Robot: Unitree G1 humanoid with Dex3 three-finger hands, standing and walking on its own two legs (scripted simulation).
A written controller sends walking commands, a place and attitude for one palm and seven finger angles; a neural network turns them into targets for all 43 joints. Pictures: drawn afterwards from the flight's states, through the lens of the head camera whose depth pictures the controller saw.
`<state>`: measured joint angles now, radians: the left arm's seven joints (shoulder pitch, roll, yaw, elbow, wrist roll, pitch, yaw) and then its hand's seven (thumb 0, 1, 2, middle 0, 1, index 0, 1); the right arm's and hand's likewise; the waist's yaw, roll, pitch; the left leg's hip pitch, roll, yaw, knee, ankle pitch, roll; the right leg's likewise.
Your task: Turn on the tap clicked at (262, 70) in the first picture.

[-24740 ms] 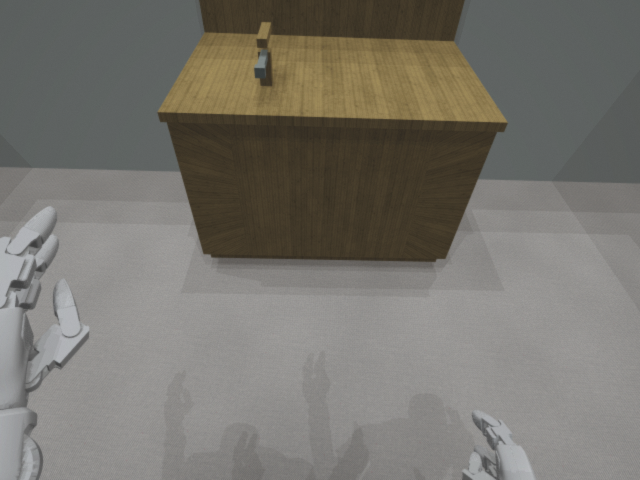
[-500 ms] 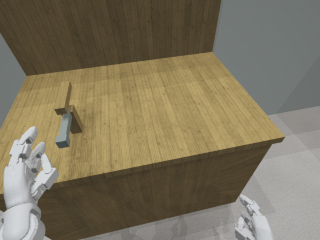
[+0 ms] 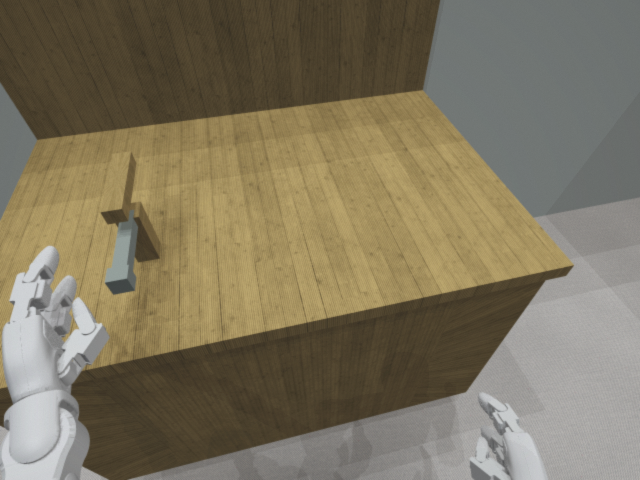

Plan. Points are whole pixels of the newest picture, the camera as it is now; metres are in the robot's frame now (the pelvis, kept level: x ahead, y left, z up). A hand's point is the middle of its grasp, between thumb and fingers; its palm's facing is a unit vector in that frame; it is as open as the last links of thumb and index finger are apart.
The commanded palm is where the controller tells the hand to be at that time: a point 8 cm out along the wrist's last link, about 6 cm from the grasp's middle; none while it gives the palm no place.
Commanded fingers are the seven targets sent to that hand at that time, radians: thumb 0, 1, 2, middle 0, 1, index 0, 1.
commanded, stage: reach beside the lever's end, fingers flat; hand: left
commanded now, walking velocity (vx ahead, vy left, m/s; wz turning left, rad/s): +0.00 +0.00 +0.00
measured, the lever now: (121, 279) +0.34 +0.31 +0.05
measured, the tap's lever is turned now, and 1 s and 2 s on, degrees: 0 0 5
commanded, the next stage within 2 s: push the lever round in 1.26 s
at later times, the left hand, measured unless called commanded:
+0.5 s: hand (101, 313) +0.27 +0.30 +0.08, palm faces +0.55 -0.83 -0.10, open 7.7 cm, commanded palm +0.23 +0.34 +0.07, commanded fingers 0.00 0.90 0.90 -0.16 -0.17 -0.16 -0.17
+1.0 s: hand (96, 299) +0.30 +0.33 +0.06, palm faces +0.54 -0.84 -0.10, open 7.8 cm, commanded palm +0.25 +0.36 +0.05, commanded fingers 0.00 0.90 0.90 -0.15 -0.15 -0.15 -0.15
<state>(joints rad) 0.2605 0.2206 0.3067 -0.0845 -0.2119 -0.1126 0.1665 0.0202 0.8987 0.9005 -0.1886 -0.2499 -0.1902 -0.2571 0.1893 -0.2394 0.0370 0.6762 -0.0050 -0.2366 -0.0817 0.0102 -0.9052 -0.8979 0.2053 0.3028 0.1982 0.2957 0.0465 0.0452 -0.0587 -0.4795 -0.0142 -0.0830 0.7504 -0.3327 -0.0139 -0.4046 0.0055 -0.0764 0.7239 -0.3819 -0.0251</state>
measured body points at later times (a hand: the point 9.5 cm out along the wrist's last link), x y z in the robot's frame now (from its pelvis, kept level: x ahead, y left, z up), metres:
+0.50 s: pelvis -0.01 +0.00 -0.01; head +0.02 +0.00 +0.44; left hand +0.24 +0.34 +0.08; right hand +0.16 -0.24 -0.10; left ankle +0.03 +0.13 -0.71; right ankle +0.00 -0.10 -0.71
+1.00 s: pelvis -0.01 +0.01 -0.02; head +0.04 +0.01 +0.43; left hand +0.27 +0.37 +0.06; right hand +0.13 -0.25 -0.12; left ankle +0.03 +0.13 -0.71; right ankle +0.00 -0.10 -0.71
